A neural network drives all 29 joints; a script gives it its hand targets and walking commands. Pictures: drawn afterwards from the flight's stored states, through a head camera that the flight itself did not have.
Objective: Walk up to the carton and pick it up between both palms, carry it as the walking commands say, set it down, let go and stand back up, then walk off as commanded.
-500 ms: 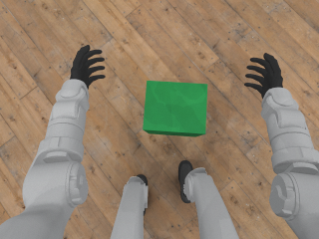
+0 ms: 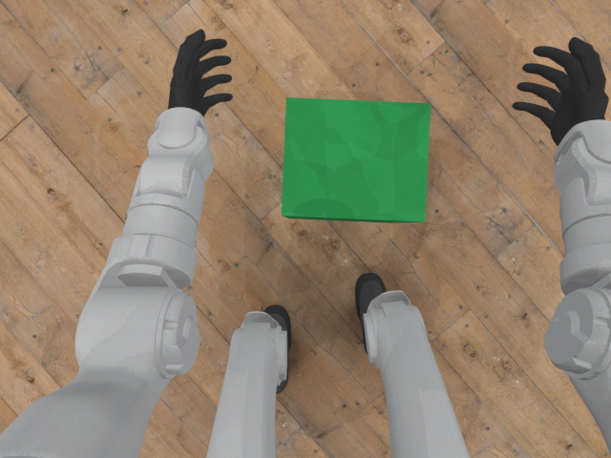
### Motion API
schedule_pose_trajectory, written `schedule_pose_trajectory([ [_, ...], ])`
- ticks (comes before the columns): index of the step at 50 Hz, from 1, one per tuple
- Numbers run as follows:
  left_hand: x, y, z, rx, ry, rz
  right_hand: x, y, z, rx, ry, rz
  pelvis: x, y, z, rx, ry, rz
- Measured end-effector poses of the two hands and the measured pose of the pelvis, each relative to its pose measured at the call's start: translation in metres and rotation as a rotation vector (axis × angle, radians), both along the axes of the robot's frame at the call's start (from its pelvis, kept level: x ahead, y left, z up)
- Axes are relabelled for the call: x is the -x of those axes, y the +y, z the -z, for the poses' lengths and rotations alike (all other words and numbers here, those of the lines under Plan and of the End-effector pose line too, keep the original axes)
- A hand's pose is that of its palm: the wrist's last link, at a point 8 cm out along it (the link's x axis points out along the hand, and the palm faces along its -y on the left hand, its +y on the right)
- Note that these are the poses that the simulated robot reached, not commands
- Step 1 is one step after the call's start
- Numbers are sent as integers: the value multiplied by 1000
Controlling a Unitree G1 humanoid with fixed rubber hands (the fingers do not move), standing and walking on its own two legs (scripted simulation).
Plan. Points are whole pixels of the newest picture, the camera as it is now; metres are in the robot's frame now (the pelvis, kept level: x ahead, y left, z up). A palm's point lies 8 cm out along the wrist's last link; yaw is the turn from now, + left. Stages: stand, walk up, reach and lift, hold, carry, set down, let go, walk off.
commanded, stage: reach and lift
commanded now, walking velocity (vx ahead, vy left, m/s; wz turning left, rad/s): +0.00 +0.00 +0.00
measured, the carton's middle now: (347, 171) +0.48 -0.10 -0.47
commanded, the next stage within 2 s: none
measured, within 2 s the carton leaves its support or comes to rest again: neither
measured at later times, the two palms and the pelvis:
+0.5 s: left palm (231, 137) +0.52 +0.09 -0.28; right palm (500, 144) +0.46 -0.31 -0.27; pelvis -0.04 -0.03 -0.14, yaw +1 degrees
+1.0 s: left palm (245, 156) +0.52 +0.09 -0.40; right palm (460, 158) +0.47 -0.30 -0.39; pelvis -0.04 -0.01 -0.22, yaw +1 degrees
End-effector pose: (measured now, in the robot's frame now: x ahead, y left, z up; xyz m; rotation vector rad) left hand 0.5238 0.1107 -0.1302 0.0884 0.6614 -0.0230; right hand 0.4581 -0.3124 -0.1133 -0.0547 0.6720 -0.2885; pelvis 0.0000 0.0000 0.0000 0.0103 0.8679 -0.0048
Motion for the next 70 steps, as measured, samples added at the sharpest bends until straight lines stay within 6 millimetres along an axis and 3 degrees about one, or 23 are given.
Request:
schedule_pose_trajectory([
  [6, 7, -15, 47, -18, 6, -16, -8, -5, 40, -20, -29, -16, 15, -10, 38, -12, 2, 14],
  [10, 9, -2, 66, -70, 11, -54, -16, 3, 69, -57, -40, -22, 23, -20, 61, -28, -22, 22],
  [15, 1, 12, 77, -92, -15, -63, -17, 10, 103, -76, -23, -7, 30, -30, 90, -41, -43, 12],
  [19, -8, 1, 92, -50, -23, -37, -9, 8, 128, -53, 9, 15, 34, -34, 112, -41, -59, 5],
  [25, 1, -18, 148, -16, 34, -6, -6, 1, 158, -30, -13, 43, 40, -32, 145, -25, -98, 12],
  [30, 14, -5, 186, -46, 61, -35, -8, 12, 194, -50, 3, 24, 42, -26, 165, -30, -131, 22],
  [37, 4, 19, 213, -63, 14, -47, -11, 31, 235, -48, 39, 9, 45, -19, 186, -27, -185, -5],
  [47, 5, -16, 264, -1, 61, 20, -8, 19, 268, -22, 60, 53, 38, -12, 216, 5, -184, -33],
  [52, 10, -12, 276, -27, 37, 4, -7, 13, 279, -15, 36, 48, 42, -13, 217, 6, -256, -26],
  [59, 18, 4, 272, -79, 60, -10, -10, 31, 291, -83, 33, 27, 47, -18, 219, -13, -320, -31],
  [63, 10, -2, 258, -65, 44, -5, -9, 36, 281, -92, 9, 29, 49, -20, 220, -16, -340, -33],
  [70, -2, -28, 238, -2, 26, 13, -1, 19, 260, -49, 38, 53, 50, -19, 221, -11, -303, -23],
])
